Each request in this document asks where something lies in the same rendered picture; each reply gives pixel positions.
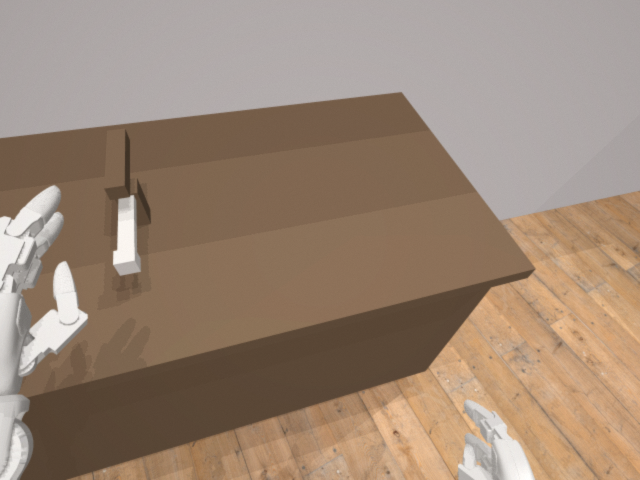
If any right robot hand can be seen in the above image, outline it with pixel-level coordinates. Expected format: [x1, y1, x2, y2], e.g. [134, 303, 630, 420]
[458, 400, 535, 480]

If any left robot forearm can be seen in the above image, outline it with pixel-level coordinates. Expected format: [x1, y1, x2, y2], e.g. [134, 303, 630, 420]
[0, 394, 33, 480]

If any tap lever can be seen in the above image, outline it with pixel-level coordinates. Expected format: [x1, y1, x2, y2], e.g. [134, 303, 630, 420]
[113, 195, 141, 276]

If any counter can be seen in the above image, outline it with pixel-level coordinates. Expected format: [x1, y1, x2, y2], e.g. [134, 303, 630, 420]
[0, 92, 536, 480]

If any left robot hand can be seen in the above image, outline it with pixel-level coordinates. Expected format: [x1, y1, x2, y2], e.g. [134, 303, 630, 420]
[0, 185, 88, 396]

